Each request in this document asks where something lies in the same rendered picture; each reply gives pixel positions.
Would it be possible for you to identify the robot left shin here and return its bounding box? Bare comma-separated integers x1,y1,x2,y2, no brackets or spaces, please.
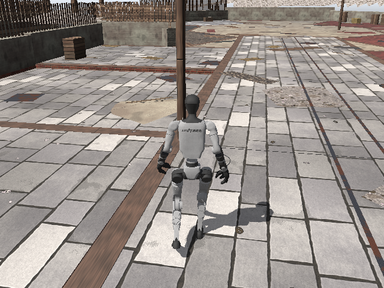
172,201,181,241

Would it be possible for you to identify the right robot upper arm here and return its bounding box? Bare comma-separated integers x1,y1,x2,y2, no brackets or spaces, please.
205,121,221,154

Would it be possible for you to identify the left robot upper arm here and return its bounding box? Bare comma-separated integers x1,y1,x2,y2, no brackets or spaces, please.
163,121,180,153

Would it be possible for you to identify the right robot forearm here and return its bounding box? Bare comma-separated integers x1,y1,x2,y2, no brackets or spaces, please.
215,146,228,172

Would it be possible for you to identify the left robot hand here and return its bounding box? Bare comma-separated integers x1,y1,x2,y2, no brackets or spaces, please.
157,163,171,174

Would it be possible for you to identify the right robot hand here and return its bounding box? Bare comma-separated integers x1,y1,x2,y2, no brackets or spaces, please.
215,169,229,184

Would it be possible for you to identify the robot head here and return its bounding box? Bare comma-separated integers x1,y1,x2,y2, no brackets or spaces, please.
182,94,202,123

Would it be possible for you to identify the left robot forearm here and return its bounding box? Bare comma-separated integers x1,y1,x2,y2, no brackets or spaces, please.
158,145,169,165

